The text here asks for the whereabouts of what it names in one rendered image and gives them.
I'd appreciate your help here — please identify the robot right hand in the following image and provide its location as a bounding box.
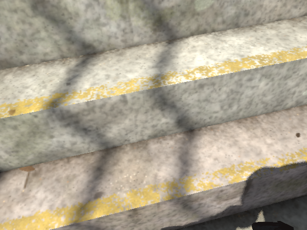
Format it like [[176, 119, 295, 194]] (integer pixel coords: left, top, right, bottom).
[[251, 220, 294, 230]]

